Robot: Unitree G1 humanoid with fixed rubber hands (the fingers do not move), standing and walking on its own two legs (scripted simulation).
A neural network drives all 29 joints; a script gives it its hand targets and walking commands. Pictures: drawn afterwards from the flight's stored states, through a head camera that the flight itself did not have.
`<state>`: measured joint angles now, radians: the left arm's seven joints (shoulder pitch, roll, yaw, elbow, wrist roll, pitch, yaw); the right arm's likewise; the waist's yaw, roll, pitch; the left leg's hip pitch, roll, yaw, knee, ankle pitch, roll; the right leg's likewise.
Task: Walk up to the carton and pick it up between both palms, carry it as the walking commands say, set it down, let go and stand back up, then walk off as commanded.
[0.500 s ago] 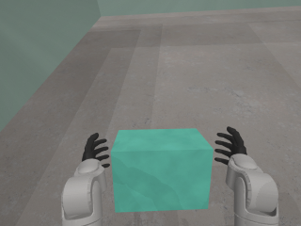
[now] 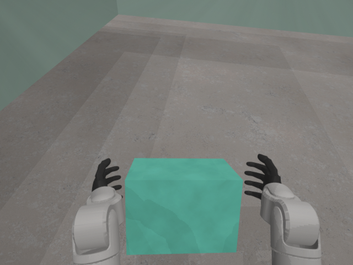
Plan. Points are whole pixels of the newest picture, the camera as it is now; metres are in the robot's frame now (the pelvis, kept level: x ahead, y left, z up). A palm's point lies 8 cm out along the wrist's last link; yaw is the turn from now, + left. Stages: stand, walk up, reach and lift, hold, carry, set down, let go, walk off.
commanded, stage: carry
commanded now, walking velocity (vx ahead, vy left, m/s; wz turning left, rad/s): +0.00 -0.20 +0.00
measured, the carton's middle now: (180, 200) +0.33 +0.01 -0.05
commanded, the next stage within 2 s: none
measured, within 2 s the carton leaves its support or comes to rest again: neither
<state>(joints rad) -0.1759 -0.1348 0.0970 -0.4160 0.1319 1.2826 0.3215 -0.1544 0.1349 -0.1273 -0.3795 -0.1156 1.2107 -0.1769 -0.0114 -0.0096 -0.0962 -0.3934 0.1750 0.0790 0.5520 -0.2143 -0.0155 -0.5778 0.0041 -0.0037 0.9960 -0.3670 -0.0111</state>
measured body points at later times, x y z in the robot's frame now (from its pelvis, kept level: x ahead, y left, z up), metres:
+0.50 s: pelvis -0.08 -0.19 -0.01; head -0.08 -0.20 +0.44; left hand +0.18 -0.02 +0.07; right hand +0.20 -0.36 +0.08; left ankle -0.11 -0.06 -0.69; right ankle -0.04 -0.19 -0.74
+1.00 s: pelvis -0.04 -0.35 +0.01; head -0.06 -0.37 +0.45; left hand +0.21 -0.18 +0.10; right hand +0.23 -0.52 +0.10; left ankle -0.08 -0.20 -0.68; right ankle -0.06 -0.46 -0.74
